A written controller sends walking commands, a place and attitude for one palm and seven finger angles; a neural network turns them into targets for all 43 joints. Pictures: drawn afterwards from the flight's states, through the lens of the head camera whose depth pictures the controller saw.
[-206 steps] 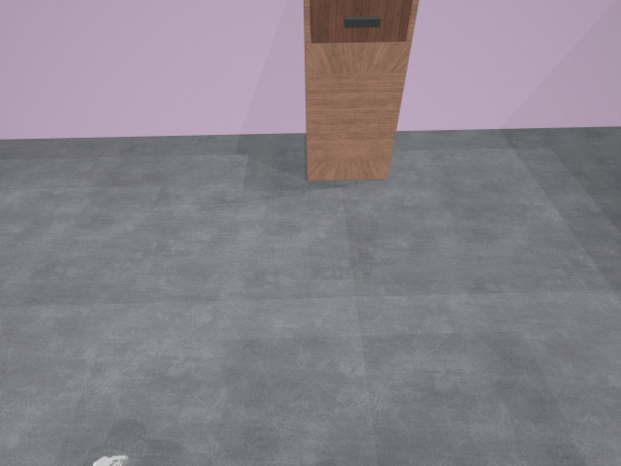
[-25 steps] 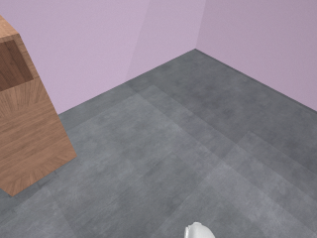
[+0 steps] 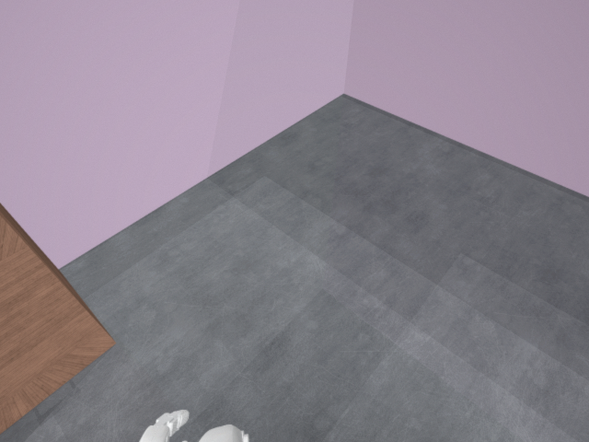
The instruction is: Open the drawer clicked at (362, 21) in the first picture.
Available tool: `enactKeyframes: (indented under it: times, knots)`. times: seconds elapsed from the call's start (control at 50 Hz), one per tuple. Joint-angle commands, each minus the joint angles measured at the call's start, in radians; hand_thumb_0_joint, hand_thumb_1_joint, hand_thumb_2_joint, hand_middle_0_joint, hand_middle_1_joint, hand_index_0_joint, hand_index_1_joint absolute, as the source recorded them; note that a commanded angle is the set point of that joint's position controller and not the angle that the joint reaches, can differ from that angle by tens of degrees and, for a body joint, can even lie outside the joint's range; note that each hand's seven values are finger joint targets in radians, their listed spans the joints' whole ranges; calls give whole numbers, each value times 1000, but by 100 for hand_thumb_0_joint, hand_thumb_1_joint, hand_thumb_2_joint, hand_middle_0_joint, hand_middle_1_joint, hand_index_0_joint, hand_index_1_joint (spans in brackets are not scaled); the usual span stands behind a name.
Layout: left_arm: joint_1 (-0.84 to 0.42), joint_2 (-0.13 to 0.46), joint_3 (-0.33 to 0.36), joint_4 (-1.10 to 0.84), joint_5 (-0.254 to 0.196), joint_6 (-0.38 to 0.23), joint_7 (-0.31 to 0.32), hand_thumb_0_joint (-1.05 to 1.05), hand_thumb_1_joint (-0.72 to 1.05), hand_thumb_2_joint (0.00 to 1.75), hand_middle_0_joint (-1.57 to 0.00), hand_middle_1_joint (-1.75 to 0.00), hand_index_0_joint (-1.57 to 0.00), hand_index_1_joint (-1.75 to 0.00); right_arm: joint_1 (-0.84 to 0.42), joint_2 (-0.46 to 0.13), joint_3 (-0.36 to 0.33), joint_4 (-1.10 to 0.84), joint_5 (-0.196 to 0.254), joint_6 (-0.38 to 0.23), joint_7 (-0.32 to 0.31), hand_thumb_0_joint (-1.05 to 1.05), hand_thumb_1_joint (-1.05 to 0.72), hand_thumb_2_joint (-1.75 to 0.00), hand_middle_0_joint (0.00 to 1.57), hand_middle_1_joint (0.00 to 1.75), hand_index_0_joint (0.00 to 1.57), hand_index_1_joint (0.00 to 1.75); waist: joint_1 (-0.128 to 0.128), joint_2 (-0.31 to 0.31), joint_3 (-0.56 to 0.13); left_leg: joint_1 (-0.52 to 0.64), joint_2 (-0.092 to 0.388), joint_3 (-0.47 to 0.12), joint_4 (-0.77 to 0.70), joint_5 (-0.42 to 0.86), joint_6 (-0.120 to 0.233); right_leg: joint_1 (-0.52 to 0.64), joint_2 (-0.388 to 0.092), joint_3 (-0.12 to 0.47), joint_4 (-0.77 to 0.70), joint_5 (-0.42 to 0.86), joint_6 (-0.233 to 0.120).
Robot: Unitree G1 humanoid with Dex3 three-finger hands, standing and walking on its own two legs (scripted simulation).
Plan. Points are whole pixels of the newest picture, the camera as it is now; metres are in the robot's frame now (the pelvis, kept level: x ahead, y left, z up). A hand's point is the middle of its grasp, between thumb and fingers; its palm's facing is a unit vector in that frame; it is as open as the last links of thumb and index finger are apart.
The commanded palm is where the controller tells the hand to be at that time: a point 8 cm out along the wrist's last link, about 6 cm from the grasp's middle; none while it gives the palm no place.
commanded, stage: turn to face it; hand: left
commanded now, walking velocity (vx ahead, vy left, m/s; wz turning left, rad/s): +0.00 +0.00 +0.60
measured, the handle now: out of the picture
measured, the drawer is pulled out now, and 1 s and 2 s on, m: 0.00 0.00 0.00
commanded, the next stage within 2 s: take the last steps up to it in 1.26 s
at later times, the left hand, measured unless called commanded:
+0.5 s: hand out of the picture +0.02 +0.27 -0.16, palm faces +0.31 -0.91 -0.29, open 7.4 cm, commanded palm none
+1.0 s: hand out of the picture -0.07 +0.17 -0.16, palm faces +0.58 -0.78 -0.24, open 7.4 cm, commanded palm none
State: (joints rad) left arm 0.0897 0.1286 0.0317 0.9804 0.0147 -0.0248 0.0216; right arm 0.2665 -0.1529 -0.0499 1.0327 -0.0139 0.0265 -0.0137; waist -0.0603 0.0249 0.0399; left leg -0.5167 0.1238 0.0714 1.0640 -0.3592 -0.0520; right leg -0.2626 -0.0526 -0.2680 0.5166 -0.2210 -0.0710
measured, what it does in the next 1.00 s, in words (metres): steps on the spot, turning left: left foot, then right foot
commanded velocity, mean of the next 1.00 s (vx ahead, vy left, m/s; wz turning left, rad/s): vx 0.00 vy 0.00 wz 0.55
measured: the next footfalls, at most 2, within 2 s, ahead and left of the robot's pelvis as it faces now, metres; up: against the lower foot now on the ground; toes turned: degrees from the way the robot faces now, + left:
left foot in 0.18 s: +0.10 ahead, +0.14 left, +0.00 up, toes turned +17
right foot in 0.66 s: +0.10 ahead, -0.12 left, +0.00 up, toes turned +20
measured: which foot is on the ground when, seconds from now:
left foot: up 0.00-0.16, down 0.18-0.64, up 0.66-1.00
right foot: down 0.00-0.18, up 0.20-0.64, down 0.66-1.00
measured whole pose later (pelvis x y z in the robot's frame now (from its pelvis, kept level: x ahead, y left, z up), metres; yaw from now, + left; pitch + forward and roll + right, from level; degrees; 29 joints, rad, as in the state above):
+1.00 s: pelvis +0.00 -0.02 +0.00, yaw +35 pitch +0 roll +2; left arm 0.24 0.20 0.03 0.91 0.03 0.02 0.01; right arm 0.13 -0.26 -0.07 0.93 -0.01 0.08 0.03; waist 0.02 -0.02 0.09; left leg -0.34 0.03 0.06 0.77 -0.44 -0.06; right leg -0.24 -0.17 -0.22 0.57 -0.32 0.02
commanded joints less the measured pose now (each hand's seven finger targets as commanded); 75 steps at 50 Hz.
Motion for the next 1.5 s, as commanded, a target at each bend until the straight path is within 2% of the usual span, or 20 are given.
enactKeyframes:
  times: [0.0, 0.12, 0.14, 0.16, 0.18, 0.3, 0.58, 0.6, 0.64, 0.74, 0.88, 0.98, 1.02, 1.04, 1.06, 1.16, 1.36, 1.38, 1.42, 1.48]
  knots:
    - [57, 177, 49, -59, 11, 8, 13, 0, 90, 90, -20, -30, -20, -30, 49, -41, -14, -63, -7, 13, 22, 0, -90, -90, 20, 30, 20, 30, 41, -150, 8, 59, 7, 24, -108, -13, -5, -33, -307, 130, -242, 109, -54]
    - [91, 224, 73, -87, 8, 30, 9, 0, 90, 90, -20, -30, -20, -30, 7, -98, -29, -133, -10, 1, 33, 0, -90, -90, 20, 30, 20, 30, 45, -90, -43, 215, -30, 70, -443, 79, 17, 10, -318, 69, -24, 92, 2]
    - [103, 212, 72, -95, 1, 39, 5, 0, 90, 90, -20, -30, -20, -30, 38, -147, -40, -134, -12, -4, 34, 0, -90, -90, 20, 30, 20, 30, 26, 33, -53, 306, 8, -7, -566, 168, 43, -73, -271, 42, 96, -6, 47]
    - [106, 154, 65, -130, -4, 45, -4, 0, 90, 90, -20, -30, -20, -30, 84, -252, -64, -152, -19, -11, 31, 0, -90, -90, 20, 30, 20, 30, 6, 334, -63, 392, 233, -356, -701, 404, 150, -269, -133, 1, 333, -298, 134]
    - [22, 148, 51, -180, 6, 47, -2, 0, 90, 90, -20, -30, -20, -30, 134, -300, -73, -141, -21, -12, 19, 0, -90, -90, 20, 30, 20, 30, -42, 338, -71, 381, 340, -533, -775, 487, 265, -348, -58, 112, 557, -480, 148]
    - [104, 178, 68, -115, 4, 52, -13, 0, 90, 90, -20, -30, -20, -30, -60, -241, -49, -188, -8, -31, 1, 0, -90, -90, 20, 30, 20, 30, 48, 87, -123, 343, 137, -264, -753, 346, 195, -307, -62, 253, 641, -150, 159]
    - [203, 196, 59, -134, -12, 47, 6, 0, 90, 90, -20, -30, -20, -30, -113, -282, -83, -202, -8, 12, 23, 0, -90, -90, 20, 30, 20, 30, 73, 132, -117, 185, 45, -427, -712, 178, 176, 59, 35, 227, 39, -131, 131]
    - [254, 219, 66, -125, -7, 42, 10, 0, 90, 90, -20, -30, -20, -30, -134, -258, -82, -214, -3, 16, 26, 0, -90, -90, 20, 30, 20, 30, 100, 82, -108, 76, -9, -388, -652, 91, 128, 180, -1, 244, -122, -79, 113]
    - [195, 363, 80, -169, 14, 38, 19, 0, 90, 90, -20, -30, -20, -30, -130, -168, -71, -255, -4, 18, 30, 0, -90, -90, 20, 30, 20, 30, 99, -328, -35, -178, -197, -121, -133, -173, 7, 131, -449, 666, -364, -275, -67]
    - [49, 243, 49, -200, 10, 17, 16, 0, 90, 90, -20, -30, -20, -30, -79, -180, -67, -186, -9, 35, 50, 0, -90, -90, 20, 30, 20, 30, 23, -201, 23, -77, -98, -81, 144, 4, -12, 19, -258, 292, -216, 99, -19]
    - [211, 304, 65, -131, 18, 24, 11, 0, 90, 90, -20, -30, -20, -30, -217, -152, -38, -215, 1, 28, 47, 0, -90, -90, 20, 30, 20, 30, 115, -220, -27, 34, -97, 3, -196, -103, -20, 167, -310, 246, -139, 370, -53]
    - [191, 318, 73, -108, 14, 32, 8, 0, 90, 90, -20, -30, -20, -30, -139, -159, -30, -188, 5, 9, 36, 0, -90, -90, 20, 30, 20, 30, 80, -248, -96, 235, -116, 45, -516, 17, 9, 165, -291, 184, -10, 440, 3]
    - [192, 263, 68, -126, -3, 40, 1, 0, 90, 90, -20, -30, -20, -30, -52, -273, -55, -168, -4, -13, 31, 0, -90, -90, 20, 30, 20, 30, 29, 19, -181, 546, 64, -156, -705, 399, 88, -71, -189, 88, 239, 177, 110]
    - [155, 196, 43, -168, -3, 42, -6, 0, 90, 90, -20, -30, -20, -30, -7, -363, -74, -161, -4, -11, 26, 0, -90, -90, 20, 30, 20, 30, 1, 276, -158, 623, 293, -401, -688, 811, 223, -317, -86, 99, 418, -402, 163]
    - [89, 204, 35, -173, 5, 56, 6, 0, 90, 90, -20, -30, -20, -30, 39, -354, -72, -134, -3, -8, 14, 0, -90, -90, 20, 30, 20, 30, -27, 233, -159, 552, 303, -372, -678, 826, 275, -292, -89, 198, 522, -440, 152]
    - [127, 197, 41, -95, -3, 55, -10, 0, 90, 90, -20, -30, -20, -30, -117, -254, -37, -155, -5, -19, -5, 0, -90, -90, 20, 30, 20, 30, 51, 139, -88, 460, 121, -191, -679, 747, 208, -250, -58, 227, 532, -233, 158]
    - [186, 171, 28, -64, -8, 32, 2, 0, 90, 90, -20, -30, -20, -30, -113, -238, -39, -119, -3, -10, 1, 0, -90, -90, 20, 30, 20, 30, 81, 104, -104, 354, 77, -262, -621, 546, 176, 67, 10, 196, 2, -47, 136]
    - [222, 188, 30, -51, -2, 20, 2, 0, 90, 90, -20, -30, -20, -30, -106, -210, -33, -115, 1, -13, 5, 0, -90, -90, 20, 30, 20, 30, 98, 51, -119, 284, 32, -234, -569, 360, 134, 177, -20, 217, -127, 26, 130]
    - [274, 326, 53, -45, 18, 10, 3, 0, 90, 90, -20, -30, -20, -30, -109, -123, -16, -152, 3, -12, 16, 0, -90, -90, 20, 30, 20, 30, 131, -320, -57, -37, -159, -73, -234, -236, 38, 272, -379, 634, -307, -126, -28]
    - [226, 253, 47, -48, 10, -2, 4, 0, 90, 90, -20, -30, -20, -30, -136, -178, -36, -119, -14, -1, 33, 0, -90, -90, 20, 30, 20, 30, 105, -183, 83, -98, -70, -134, 37, -65, 49, 86, -338, 603, -393, -396, -50]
